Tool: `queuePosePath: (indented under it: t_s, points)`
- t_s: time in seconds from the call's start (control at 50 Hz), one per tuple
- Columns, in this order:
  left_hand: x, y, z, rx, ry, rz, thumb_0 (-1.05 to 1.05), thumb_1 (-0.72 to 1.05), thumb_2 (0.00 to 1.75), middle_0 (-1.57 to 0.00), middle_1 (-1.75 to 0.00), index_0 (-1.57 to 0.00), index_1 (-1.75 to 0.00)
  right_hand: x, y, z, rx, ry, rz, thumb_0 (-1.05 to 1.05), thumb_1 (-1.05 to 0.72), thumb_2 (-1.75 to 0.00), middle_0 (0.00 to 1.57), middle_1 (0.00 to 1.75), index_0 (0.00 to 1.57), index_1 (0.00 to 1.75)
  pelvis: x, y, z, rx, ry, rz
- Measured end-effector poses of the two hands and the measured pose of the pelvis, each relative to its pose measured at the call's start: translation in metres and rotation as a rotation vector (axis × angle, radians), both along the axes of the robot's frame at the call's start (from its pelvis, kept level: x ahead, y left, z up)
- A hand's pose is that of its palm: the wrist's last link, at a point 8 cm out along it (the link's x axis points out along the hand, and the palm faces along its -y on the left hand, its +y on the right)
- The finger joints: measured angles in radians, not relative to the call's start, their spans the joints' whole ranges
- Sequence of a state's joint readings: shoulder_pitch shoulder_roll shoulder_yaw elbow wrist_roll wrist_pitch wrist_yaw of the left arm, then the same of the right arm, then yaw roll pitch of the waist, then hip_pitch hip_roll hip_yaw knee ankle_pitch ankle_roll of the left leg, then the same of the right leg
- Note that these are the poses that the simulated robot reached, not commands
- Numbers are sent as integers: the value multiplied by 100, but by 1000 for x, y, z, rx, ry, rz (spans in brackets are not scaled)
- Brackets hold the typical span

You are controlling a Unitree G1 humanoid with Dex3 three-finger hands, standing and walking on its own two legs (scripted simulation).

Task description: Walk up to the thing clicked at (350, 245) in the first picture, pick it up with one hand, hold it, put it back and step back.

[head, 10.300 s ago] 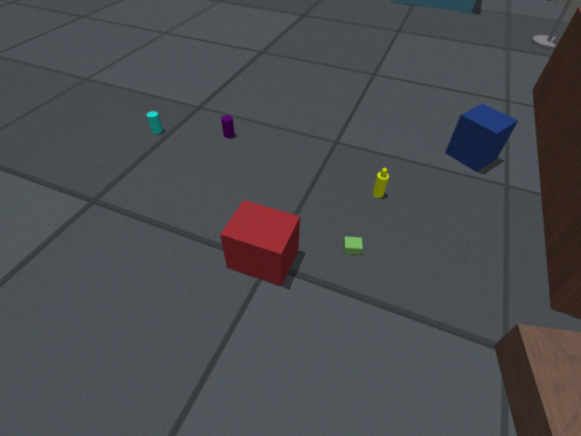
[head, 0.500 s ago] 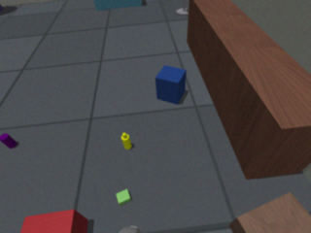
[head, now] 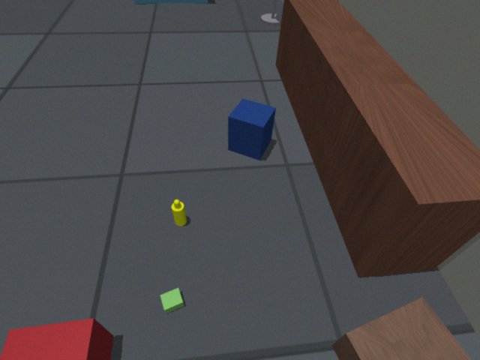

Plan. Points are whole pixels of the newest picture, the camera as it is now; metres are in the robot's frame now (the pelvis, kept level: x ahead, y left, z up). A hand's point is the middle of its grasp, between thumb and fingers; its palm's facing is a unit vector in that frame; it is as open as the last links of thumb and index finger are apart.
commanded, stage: stand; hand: left
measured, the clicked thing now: (172, 300) +0.48 +0.24 -0.74
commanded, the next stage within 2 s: walk up in 1.82 s
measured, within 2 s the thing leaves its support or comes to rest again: neither
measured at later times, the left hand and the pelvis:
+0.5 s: hand out of the picture +0.14 +0.23 -0.14, palm faces -0.01 -0.94 -0.34, open 7.3 cm; pelvis +0.04 -0.02 +0.01, yaw +0 degrees
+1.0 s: hand out of the picture +0.11 +0.25 -0.14, palm faces -0.02 -0.94 -0.34, open 7.3 cm; pelvis +0.04 +0.00 +0.02, yaw -1 degrees
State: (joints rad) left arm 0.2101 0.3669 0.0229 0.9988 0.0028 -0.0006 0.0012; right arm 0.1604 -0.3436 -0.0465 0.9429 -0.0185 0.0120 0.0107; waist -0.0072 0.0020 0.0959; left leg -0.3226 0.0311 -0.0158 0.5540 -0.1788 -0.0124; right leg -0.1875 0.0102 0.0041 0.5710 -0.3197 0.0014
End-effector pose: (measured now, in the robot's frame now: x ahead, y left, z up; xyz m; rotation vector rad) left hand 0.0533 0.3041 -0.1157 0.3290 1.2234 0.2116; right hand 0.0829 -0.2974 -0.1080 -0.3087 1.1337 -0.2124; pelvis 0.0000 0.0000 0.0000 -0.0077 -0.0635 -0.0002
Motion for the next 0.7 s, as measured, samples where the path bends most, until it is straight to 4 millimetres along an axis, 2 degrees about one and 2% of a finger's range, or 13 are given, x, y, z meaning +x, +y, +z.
queuePosePath:
  t_s: [0.08,0.16,0.3,0.5,0.6,0.7]
  points:
    - [-19,-11,10,10,51,12,0,91,90,-20,-30,-20,-30,-1,-12,-1,28,22,-24,0,-91,-90,20,30,20,30,6,-10,8,10,5,7]
    - [-19,-18,16,11,61,25,0,91,90,-20,-30,-21,-30,0,-19,-4,35,42,-15,0,-91,-90,20,30,20,30,11,-15,11,1,4,10]
    - [17,-26,17,1,16,17,0,91,90,-20,-30,-21,-30,5,-22,-4,33,81,-16,0,-91,-90,20,30,20,30,26,-21,14,3,7,4]
    - [74,-29,15,-21,-60,-17,0,91,90,-20,-30,-21,-30,26,-20,4,7,77,-21,0,-91,-90,20,30,20,30,37,-18,15,2,15,-8]
    - [87,-26,15,-25,-72,-24,0,91,90,-20,-30,-20,-30,35,-16,8,0,58,-20,0,-91,-90,20,30,20,30,39,-14,15,3,16,-13]
    - [85,-21,15,-25,-60,-22,0,91,90,-20,-30,-20,-30,39,-10,9,2,48,-17,0,-91,-90,20,30,20,30,39,-10,16,4,17,-16]
